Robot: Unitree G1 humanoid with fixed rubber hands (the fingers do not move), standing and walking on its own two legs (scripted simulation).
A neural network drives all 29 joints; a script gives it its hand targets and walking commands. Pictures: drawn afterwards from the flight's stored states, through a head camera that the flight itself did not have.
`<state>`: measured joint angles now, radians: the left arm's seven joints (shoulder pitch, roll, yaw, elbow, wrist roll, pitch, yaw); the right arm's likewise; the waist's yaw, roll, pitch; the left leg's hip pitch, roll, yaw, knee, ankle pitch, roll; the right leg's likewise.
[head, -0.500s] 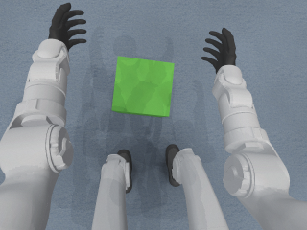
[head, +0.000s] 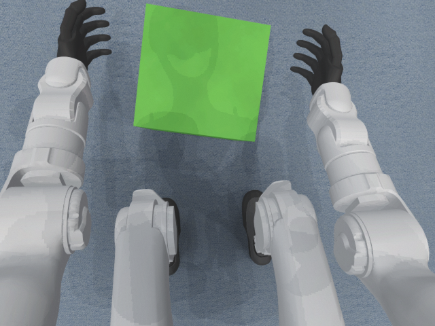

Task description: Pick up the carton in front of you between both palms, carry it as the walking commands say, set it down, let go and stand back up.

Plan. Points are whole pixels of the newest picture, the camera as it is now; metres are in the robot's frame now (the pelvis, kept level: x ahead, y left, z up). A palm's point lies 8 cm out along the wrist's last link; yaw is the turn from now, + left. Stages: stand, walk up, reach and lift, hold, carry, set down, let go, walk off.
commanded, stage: reach and lift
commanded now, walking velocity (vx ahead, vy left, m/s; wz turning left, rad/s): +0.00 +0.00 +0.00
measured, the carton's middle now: (200, 88) +0.50 +0.03 -0.32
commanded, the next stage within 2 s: none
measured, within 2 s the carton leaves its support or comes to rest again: leaves its support in 0.92 s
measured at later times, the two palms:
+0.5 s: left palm (113, 61) +0.54 +0.20 -0.25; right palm (301, 85) +0.49 -0.16 -0.24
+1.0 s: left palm (123, 64) +0.53 +0.17 -0.24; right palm (287, 76) +0.51 -0.13 -0.23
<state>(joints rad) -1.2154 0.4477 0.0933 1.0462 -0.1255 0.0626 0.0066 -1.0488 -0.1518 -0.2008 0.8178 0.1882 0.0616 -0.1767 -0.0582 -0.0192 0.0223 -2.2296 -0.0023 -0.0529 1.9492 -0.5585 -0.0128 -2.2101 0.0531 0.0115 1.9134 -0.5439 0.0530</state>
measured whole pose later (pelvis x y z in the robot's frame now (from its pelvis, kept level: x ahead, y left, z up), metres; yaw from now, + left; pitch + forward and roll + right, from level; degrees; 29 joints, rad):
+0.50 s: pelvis -0.02 +0.01 -0.07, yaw -1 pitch +37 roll -4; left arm -1.48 0.47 -0.07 1.18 -0.21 0.01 0.05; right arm -1.32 -0.24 -0.12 1.07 0.30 0.00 -0.17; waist -0.06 -0.08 0.35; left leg -2.29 0.00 -0.05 2.23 -0.58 0.00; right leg -2.26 0.07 0.02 2.17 -0.56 0.09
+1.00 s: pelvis -0.02 +0.01 -0.08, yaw +0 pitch +37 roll -3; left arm -1.54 0.37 -0.05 1.28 -0.12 0.10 0.07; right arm -1.39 -0.16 -0.30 1.11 0.15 0.05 -0.18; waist -0.05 -0.06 0.30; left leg -2.31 0.00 -0.04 2.21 -0.55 0.01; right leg -2.28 0.07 0.03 2.17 -0.54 0.08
